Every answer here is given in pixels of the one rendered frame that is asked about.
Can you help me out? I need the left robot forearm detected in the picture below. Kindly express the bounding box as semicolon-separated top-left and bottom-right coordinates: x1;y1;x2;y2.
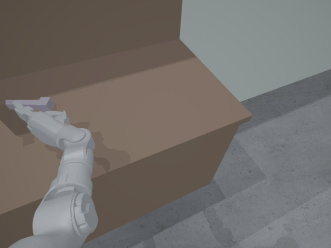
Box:
33;125;95;235

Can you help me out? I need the robot left upper arm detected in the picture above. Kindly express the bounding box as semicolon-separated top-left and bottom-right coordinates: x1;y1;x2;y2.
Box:
8;192;98;248

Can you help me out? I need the robot left hand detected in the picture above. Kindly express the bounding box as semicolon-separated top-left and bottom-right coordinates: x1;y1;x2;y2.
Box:
12;101;70;148

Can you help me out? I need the tap lever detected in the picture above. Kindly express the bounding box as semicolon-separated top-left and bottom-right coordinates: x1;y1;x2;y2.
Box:
5;97;55;112

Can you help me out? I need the counter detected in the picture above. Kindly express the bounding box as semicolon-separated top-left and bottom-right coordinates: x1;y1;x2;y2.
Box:
0;0;252;248

